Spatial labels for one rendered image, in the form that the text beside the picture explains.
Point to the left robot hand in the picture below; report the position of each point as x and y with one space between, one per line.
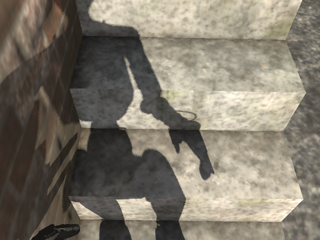
58 232

